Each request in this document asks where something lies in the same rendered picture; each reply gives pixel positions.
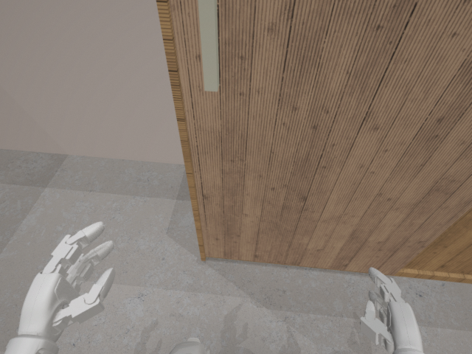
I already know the handle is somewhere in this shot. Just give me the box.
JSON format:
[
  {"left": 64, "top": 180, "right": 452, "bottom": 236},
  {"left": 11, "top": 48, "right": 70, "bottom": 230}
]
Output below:
[{"left": 198, "top": 0, "right": 219, "bottom": 91}]

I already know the wardrobe door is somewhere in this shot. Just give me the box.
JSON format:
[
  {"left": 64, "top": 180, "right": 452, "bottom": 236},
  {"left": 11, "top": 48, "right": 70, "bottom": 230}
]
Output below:
[
  {"left": 404, "top": 207, "right": 472, "bottom": 275},
  {"left": 169, "top": 0, "right": 472, "bottom": 275}
]

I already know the robot left forearm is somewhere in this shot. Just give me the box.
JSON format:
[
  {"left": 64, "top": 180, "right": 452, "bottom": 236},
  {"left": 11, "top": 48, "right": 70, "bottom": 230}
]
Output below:
[{"left": 4, "top": 335, "right": 59, "bottom": 354}]

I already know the left robot hand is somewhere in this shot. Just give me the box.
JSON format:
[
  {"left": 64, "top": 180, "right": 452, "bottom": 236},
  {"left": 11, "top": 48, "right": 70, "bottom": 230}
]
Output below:
[{"left": 18, "top": 221, "right": 116, "bottom": 342}]

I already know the right robot hand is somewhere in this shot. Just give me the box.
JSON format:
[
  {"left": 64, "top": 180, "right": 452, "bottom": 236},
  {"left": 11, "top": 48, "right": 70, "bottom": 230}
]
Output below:
[{"left": 361, "top": 267, "right": 423, "bottom": 354}]

